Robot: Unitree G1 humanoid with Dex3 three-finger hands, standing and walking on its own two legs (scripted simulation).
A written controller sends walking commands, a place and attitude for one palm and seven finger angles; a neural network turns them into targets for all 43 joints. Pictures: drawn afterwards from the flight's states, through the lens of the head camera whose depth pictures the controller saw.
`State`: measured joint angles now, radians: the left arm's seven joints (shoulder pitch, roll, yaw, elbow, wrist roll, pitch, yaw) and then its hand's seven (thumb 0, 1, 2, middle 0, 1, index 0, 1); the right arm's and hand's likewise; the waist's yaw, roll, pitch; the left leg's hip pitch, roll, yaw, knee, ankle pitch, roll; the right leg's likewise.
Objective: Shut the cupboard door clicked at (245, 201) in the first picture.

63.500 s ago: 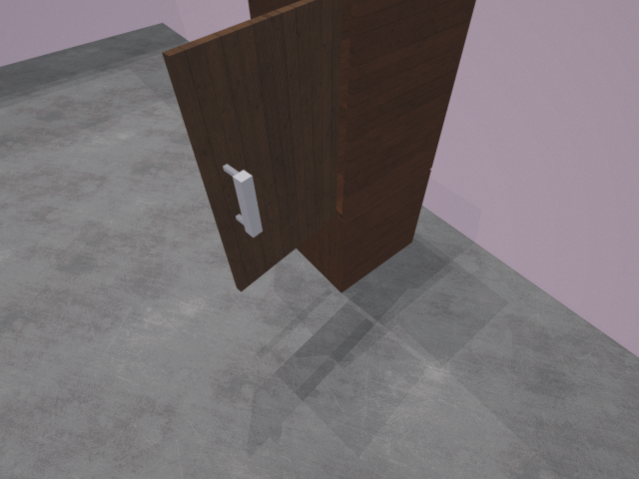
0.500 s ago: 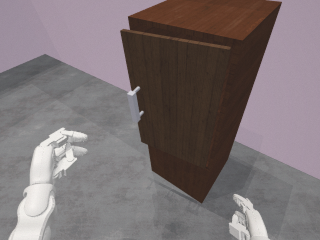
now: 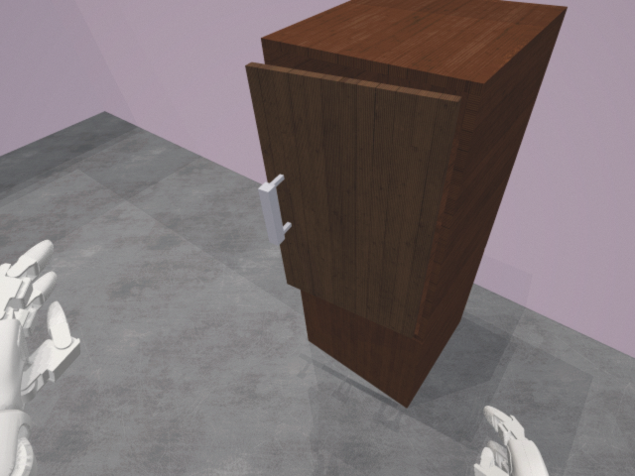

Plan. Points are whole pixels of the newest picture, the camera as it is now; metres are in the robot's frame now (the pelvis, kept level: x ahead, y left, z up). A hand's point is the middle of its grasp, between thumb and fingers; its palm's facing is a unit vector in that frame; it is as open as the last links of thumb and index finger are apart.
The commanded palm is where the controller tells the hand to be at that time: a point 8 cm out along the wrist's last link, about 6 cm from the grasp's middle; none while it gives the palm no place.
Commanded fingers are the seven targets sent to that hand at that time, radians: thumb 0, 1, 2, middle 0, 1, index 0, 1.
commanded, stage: draw the hand back to the body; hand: left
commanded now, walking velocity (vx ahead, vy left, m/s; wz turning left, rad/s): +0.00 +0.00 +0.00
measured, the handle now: (278, 209) +0.63 +0.18 -0.04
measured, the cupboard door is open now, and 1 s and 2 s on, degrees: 8 8 8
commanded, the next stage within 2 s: step back with the hand held close in 0.14 s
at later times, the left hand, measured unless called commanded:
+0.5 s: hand (71, 337) +0.20 +0.28 +0.15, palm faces +0.39 -0.78 -0.48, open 7.4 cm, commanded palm +0.14 +0.32 +0.17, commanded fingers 0.00 0.90 0.90 -0.20 -0.30 -0.20 -0.30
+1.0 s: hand out of the picture +0.12 +0.30 +0.15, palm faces +0.47 -0.76 -0.45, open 7.4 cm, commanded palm +0.06 +0.33 +0.17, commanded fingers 0.00 0.90 0.90 -0.20 -0.30 -0.20 -0.30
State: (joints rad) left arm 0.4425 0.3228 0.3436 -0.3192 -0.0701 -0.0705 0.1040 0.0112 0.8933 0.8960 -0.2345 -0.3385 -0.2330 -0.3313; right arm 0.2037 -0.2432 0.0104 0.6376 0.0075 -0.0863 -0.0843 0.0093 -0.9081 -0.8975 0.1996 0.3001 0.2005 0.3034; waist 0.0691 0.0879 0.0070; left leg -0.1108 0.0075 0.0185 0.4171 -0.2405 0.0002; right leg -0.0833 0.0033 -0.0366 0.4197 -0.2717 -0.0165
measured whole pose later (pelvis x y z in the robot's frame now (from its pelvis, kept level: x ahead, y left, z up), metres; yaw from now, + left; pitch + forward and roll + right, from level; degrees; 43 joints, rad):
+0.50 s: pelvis -0.01 +0.02 +0.00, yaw -1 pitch +0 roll -1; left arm 0.52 0.37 0.38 -0.37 -0.06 -0.15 0.12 0.01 0.89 0.90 -0.21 -0.31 -0.21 -0.30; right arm 0.18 -0.26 -0.02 0.60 0.01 -0.01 -0.08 0.01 -0.91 -0.90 0.20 0.30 0.20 0.30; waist 0.01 0.08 -0.01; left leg -0.24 0.00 0.04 0.48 -0.25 0.02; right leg -0.20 0.00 -0.01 0.45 -0.26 0.01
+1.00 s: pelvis -0.08 +0.03 -0.02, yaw +0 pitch -1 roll -2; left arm 0.51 0.38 0.44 -0.45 -0.02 -0.22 0.16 0.01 0.89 0.90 -0.21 -0.31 -0.21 -0.30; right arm 0.24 -0.23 0.01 0.57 0.01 -0.05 -0.09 0.01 -0.91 -0.90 0.20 0.30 0.20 0.30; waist 0.00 0.02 0.01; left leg -0.41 0.00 0.04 0.64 -0.23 0.06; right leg -0.36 -0.01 -0.02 0.59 -0.22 0.03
